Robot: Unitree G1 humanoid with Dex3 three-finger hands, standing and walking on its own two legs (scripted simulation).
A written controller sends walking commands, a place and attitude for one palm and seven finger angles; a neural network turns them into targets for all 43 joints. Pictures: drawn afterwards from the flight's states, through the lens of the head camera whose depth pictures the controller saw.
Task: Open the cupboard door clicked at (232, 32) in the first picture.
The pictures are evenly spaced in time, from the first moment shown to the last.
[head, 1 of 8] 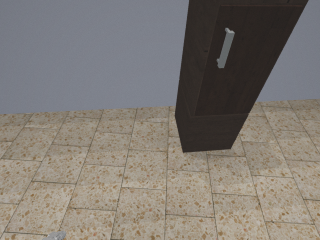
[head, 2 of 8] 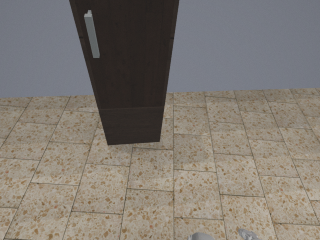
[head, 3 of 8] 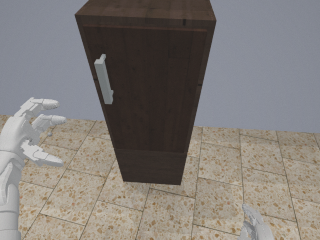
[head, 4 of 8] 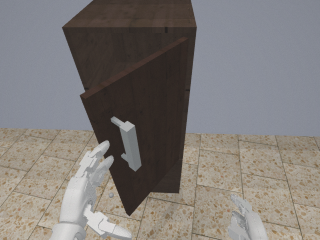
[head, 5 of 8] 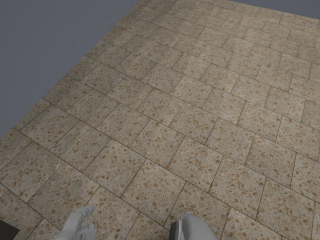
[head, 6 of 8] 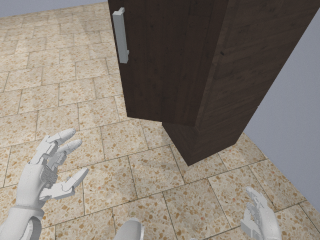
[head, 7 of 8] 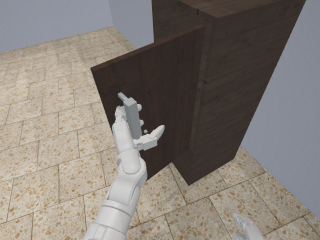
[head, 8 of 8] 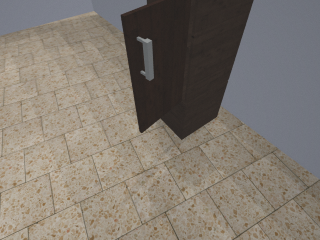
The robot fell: no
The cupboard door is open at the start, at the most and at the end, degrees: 0 101 100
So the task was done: yes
